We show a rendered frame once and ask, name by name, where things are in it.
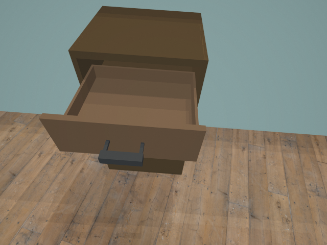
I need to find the drawer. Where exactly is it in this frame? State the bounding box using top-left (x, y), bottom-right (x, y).
top-left (39, 65), bottom-right (206, 162)

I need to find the handle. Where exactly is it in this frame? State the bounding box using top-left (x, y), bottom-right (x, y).
top-left (98, 140), bottom-right (145, 166)

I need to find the cabinet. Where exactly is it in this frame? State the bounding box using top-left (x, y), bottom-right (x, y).
top-left (68, 6), bottom-right (208, 175)

